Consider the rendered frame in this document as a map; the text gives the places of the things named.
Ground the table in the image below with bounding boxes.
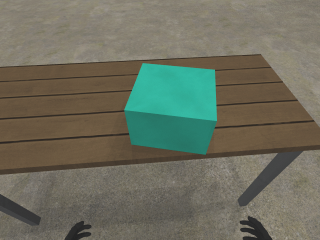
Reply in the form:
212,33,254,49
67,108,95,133
0,54,320,226

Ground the robot left hand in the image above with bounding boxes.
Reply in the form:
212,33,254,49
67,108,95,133
64,221,92,240

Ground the robot right hand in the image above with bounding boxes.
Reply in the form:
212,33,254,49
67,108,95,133
239,216,273,240

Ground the carton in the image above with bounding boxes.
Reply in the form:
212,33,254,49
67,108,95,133
124,63,217,155

